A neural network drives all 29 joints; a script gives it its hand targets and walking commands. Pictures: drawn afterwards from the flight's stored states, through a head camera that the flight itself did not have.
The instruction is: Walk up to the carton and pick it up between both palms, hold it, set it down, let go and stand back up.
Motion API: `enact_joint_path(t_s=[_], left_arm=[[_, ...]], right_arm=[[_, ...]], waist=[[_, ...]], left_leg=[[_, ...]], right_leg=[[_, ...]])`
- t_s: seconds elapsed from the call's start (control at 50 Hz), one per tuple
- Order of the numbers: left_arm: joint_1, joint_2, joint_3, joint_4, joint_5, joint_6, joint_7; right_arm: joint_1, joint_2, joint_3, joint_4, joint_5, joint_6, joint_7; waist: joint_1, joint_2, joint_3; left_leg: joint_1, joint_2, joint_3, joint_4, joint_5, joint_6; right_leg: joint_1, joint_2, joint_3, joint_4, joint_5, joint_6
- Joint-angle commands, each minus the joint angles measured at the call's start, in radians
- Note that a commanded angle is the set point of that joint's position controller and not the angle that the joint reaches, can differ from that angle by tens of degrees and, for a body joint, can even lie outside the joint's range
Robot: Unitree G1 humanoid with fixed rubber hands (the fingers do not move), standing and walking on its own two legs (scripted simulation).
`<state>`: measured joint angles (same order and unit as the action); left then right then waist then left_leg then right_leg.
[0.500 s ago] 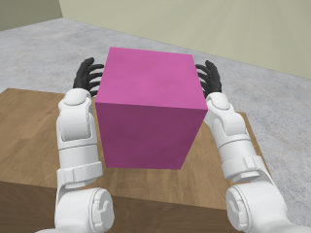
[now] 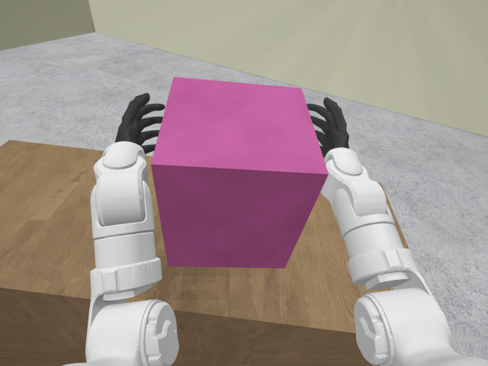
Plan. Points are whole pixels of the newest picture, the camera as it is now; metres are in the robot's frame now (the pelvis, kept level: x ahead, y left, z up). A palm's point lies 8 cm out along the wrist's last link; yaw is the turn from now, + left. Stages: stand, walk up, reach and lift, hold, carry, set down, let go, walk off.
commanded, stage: hold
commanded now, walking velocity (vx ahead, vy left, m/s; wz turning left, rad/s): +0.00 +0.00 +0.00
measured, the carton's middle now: (233, 179) +0.38 +0.00 +0.16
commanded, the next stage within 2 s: none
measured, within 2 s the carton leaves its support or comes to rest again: neither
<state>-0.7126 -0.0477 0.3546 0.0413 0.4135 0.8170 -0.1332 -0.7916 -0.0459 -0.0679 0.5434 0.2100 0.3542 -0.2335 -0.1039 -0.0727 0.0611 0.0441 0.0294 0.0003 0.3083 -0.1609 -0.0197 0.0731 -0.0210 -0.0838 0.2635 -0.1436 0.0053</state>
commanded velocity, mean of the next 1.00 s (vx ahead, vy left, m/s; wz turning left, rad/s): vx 0.00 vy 0.00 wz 0.00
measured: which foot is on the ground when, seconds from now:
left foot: down 0.00-1.00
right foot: down 0.00-1.00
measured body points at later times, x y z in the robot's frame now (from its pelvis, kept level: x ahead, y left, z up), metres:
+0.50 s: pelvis +0.00 -0.01 +0.00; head -0.05 +0.02 +0.45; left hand +0.38 +0.16 +0.24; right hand +0.38 -0.15 +0.24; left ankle +0.02 +0.13 -0.75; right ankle +0.02 -0.12 -0.75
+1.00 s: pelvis +0.00 -0.01 +0.00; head -0.05 +0.02 +0.45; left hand +0.38 +0.15 +0.24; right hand +0.38 -0.16 +0.23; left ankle +0.02 +0.13 -0.75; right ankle +0.02 -0.12 -0.75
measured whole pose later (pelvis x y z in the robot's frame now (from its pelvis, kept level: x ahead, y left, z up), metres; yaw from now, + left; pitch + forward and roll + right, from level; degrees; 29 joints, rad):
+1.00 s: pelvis +0.00 -0.01 +0.00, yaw +1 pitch -11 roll +0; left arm -0.72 -0.05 0.36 0.05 0.40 0.81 -0.12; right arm -0.80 -0.05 -0.07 0.55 0.20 0.35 -0.23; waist -0.10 -0.07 0.06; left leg 0.04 0.03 0.00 0.30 -0.15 -0.02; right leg 0.07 -0.01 -0.09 0.26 -0.14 0.00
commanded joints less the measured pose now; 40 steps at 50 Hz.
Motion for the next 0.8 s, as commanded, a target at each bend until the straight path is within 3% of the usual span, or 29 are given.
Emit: enact_joint_path(t_s=[0.0,0.14,0.3,0.42,0.54,0.58,0.68,0.78], left_arm=[[-0.532,-0.457,-0.408,-0.011,-0.141,-0.043,-0.103],[-0.567,-0.428,-0.375,0.032,-0.147,-0.049,-0.113],[-0.583,-0.404,-0.352,0.070,-0.138,-0.055,-0.132],[-0.565,-0.430,-0.380,0.025,-0.149,-0.058,-0.138],[-0.554,-0.440,-0.393,0.002,-0.132,-0.044,-0.131],[-0.545,-0.454,-0.401,0.017,-0.133,-0.040,-0.126],[-0.559,-0.477,-0.429,0.008,-0.153,-0.047,-0.111],[-0.546,-0.477,-0.462,-0.035,-0.174,-0.053,-0.093]], right_arm=[[-0.647,0.502,0.357,-0.235,0.073,-0.040,0.121],[-0.665,0.536,0.354,-0.219,0.056,-0.034,0.108],[-0.650,0.556,0.341,-0.183,0.044,-0.025,0.089],[-0.644,0.545,0.369,-0.229,0.078,-0.033,0.078],[-0.610,0.498,0.346,-0.204,0.082,-0.021,0.094],[-0.628,0.493,0.338,-0.216,0.069,-0.025,0.102],[-0.646,0.480,0.319,-0.224,0.062,-0.041,0.117],[-0.642,0.494,0.340,-0.257,0.070,-0.052,0.115]], waist=[[0.027,0.092,-0.321],[0.018,0.027,-0.333],[0.003,0.026,-0.313],[-0.005,0.066,-0.345],[-0.005,0.118,-0.292],[0.005,0.114,-0.271],[-0.006,0.118,-0.311],[-0.019,0.106,-0.388]], left_leg=[[-0.064,-0.063,0.083,-0.059,0.220,-0.002],[-0.047,-0.081,0.092,-0.061,0.143,0.024],[-0.051,-0.095,0.088,-0.069,0.071,0.033],[-0.011,-0.093,0.079,-0.033,0.200,0.005],[-0.041,-0.073,0.077,-0.057,0.183,-0.012],[-0.070,-0.061,0.075,-0.070,0.167,-0.010],[-0.062,-0.048,0.073,-0.069,0.171,-0.014],[0.012,-0.063,0.074,-0.026,0.271,-0.019]], right_leg=[[0.173,0.103,-0.029,0.012,0.119,0.017],[0.148,0.086,-0.021,-0.010,0.123,0.037],[0.136,0.064,-0.017,-0.021,0.130,0.053],[0.158,0.077,-0.028,-0.004,0.216,0.048],[0.145,0.091,-0.034,-0.002,0.113,0.024],[0.143,0.101,-0.040,0.003,0.080,0.016],[0.152,0.109,-0.039,0.011,0.080,0.011],[0.146,0.108,-0.037,0.009,0.152,0.017]])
